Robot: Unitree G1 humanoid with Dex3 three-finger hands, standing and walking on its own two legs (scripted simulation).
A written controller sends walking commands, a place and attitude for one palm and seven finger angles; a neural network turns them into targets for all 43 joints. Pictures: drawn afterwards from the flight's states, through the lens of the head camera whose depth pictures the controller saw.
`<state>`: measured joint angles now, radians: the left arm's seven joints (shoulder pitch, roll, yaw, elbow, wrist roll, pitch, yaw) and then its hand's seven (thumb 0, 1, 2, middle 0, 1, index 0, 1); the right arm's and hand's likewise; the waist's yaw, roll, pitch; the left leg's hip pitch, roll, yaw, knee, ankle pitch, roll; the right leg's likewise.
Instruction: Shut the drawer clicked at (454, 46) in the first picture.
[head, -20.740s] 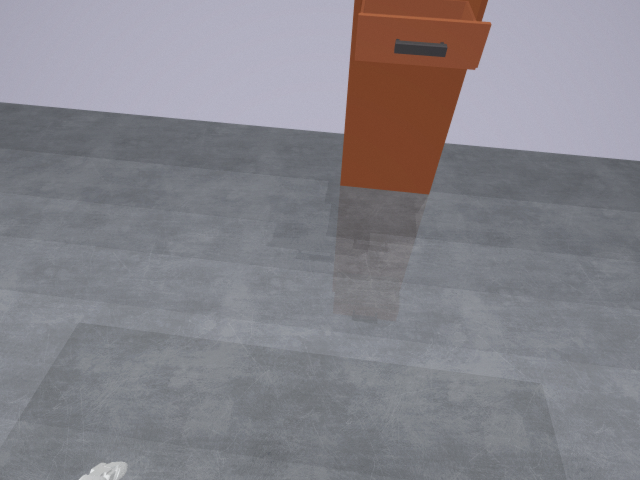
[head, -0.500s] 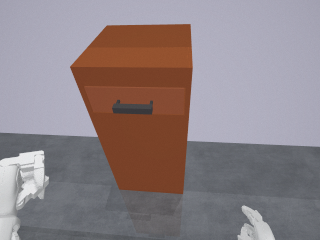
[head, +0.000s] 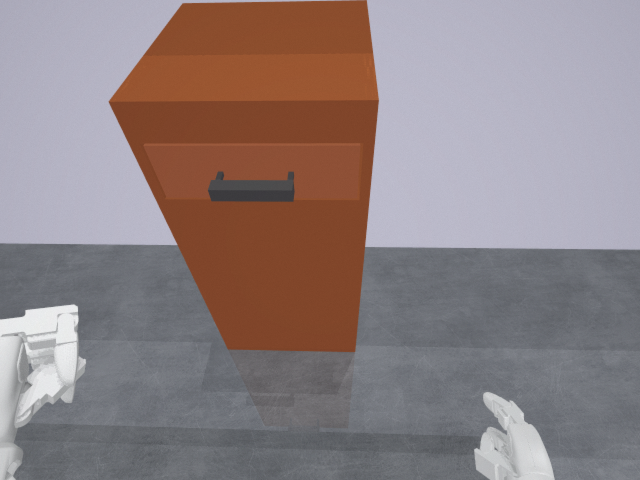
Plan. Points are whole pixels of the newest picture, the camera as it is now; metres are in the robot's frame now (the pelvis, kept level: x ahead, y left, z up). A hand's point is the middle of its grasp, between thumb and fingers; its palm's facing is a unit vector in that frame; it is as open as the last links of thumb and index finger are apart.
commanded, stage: step back with the hand held close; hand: left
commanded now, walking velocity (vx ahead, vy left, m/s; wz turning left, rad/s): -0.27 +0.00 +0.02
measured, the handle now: (253, 183) +0.60 +0.17 +0.00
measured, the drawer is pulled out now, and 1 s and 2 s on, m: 0.00 0.00 0.00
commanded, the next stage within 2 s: stop stepping back and stand still in 1.22 s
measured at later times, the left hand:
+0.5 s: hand (9, 451) +0.12 +0.25 +0.15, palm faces +0.35 -0.81 -0.46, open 3.2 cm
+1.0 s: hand out of the picture +0.05 +0.24 +0.16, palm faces +0.26 -0.84 -0.47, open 3.2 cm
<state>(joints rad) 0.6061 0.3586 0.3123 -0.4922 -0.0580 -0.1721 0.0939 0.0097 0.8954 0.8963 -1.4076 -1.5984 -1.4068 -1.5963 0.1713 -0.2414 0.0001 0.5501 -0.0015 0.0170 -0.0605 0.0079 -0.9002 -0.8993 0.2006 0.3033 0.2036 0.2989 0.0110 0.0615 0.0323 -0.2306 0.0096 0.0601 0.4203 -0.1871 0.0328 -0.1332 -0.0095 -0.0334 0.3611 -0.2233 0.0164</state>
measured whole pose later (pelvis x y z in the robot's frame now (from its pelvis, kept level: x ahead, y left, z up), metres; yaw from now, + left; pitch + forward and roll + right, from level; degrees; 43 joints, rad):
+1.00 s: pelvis -0.14 +0.01 -0.02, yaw +1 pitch +1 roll -5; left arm 0.63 0.45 0.36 -0.62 -0.07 -0.30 0.11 0.01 0.89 0.90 -1.41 -1.60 -1.41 -1.60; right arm 0.13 -0.19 0.01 0.59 0.00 -0.04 -0.05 0.01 -0.90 -0.90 0.20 0.30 0.21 0.30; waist -0.01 0.05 0.03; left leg -0.51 0.04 0.01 0.46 0.00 0.04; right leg -0.16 0.11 0.01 0.47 -0.33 -0.01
